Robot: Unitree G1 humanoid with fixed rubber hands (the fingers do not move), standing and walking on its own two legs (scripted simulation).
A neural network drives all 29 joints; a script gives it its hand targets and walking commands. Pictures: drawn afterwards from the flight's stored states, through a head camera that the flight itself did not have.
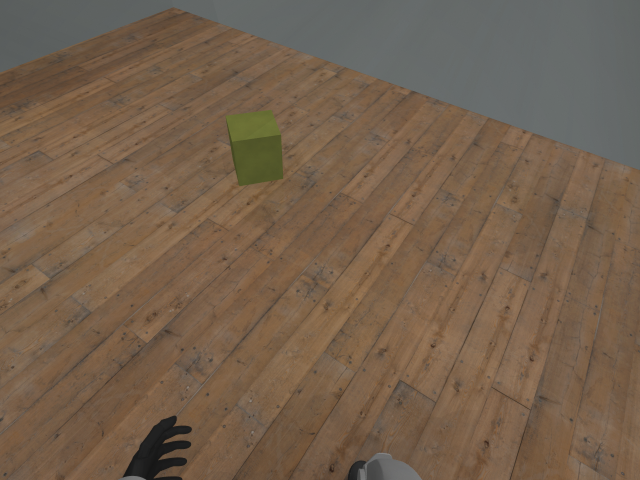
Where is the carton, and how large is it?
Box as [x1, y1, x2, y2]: [226, 110, 282, 185]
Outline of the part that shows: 271,110 226,116 232,156 239,185 282,178 280,133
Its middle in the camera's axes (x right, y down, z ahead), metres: -0.31 -0.41 +1.81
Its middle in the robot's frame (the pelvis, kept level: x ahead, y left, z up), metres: +1.58 +0.14 -0.65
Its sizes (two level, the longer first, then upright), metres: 0.210 0.200 0.250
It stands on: the floor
